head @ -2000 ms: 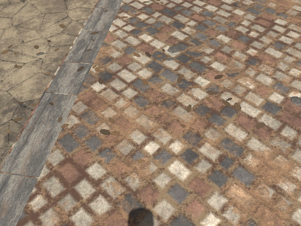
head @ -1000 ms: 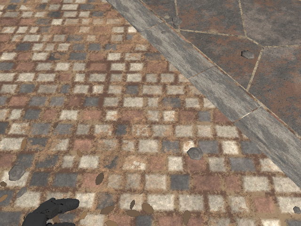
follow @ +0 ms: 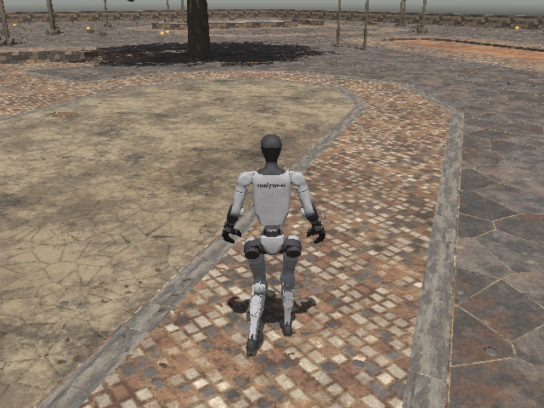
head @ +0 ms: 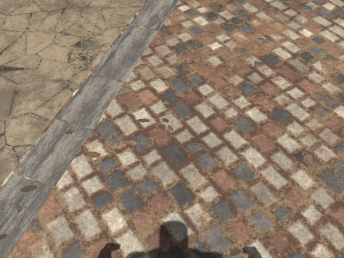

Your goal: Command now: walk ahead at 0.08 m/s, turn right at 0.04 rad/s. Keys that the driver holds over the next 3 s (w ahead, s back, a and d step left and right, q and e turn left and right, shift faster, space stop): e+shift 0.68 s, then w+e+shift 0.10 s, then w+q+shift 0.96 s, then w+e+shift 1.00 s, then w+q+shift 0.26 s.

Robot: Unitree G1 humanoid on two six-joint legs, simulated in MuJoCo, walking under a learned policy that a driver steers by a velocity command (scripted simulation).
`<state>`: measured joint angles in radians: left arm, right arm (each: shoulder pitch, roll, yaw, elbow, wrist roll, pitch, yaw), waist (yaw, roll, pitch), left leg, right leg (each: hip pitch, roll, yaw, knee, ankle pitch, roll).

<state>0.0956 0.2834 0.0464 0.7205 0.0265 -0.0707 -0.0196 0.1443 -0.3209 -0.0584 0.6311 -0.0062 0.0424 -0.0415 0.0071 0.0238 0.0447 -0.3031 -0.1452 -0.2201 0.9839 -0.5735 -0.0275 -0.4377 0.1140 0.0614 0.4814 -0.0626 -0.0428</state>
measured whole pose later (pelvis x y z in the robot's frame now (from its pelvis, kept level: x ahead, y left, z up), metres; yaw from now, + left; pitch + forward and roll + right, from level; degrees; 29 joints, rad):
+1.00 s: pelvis +0.16 -0.08 +0.02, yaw -41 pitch +2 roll +0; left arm 0.32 0.29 0.04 0.65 0.00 -0.06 0.00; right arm 0.22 -0.33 -0.06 0.73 0.02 -0.06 0.03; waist 0.02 0.02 -0.03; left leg -0.63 0.09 -0.01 0.80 -0.05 -0.05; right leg -0.08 0.02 0.03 0.31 -0.27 -0.04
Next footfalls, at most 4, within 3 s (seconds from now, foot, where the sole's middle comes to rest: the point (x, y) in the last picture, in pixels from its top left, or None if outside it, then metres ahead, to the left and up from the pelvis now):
0.26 left None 0.11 0.12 -0.76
0.70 right None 0.07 -0.15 -0.76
1.26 left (216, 237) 0.54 -0.14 -0.76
1.72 right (275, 154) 0.93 -0.44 -0.76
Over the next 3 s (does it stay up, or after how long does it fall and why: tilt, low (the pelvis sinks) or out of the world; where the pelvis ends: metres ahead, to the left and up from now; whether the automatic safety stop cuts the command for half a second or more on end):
stays up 1.78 -0.59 0.00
